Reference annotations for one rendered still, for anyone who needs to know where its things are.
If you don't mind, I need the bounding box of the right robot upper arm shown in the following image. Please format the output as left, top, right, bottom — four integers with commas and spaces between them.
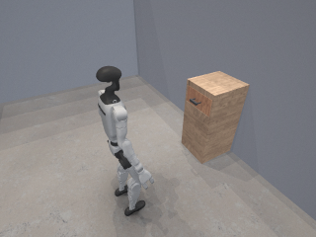
112, 105, 132, 150

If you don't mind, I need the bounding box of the robot head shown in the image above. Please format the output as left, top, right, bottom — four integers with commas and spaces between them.
96, 66, 121, 105

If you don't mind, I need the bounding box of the right robot forearm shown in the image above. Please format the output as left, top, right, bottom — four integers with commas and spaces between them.
121, 140, 144, 174

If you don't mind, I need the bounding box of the cabinet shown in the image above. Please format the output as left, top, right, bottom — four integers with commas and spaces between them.
181, 71, 250, 164

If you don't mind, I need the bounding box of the right robot foot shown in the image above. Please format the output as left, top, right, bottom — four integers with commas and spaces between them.
124, 200, 146, 216

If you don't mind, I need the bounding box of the right robot hand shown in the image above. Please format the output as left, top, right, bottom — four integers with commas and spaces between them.
137, 169, 154, 190

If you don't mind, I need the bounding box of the left robot upper arm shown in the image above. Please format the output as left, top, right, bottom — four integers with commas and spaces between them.
98, 90, 106, 115

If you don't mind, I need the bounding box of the drawer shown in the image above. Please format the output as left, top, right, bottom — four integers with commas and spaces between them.
187, 86, 212, 117

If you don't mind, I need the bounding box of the handle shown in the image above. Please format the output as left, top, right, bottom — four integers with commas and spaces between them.
190, 98, 201, 106

